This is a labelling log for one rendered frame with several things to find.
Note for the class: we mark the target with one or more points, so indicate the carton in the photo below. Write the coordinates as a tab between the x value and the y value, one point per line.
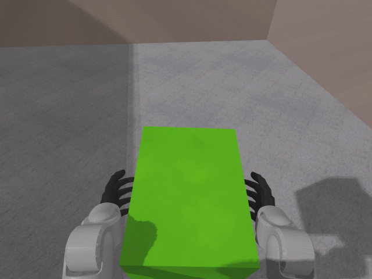
189	215

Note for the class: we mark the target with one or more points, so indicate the left robot hand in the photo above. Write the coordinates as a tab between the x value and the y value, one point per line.
112	192

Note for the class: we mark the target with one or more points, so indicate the right robot hand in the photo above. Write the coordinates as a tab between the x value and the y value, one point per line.
263	196

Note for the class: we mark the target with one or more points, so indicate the left robot forearm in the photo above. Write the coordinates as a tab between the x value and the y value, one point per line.
90	247

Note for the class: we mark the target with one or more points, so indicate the right robot forearm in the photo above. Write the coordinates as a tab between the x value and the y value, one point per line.
290	252

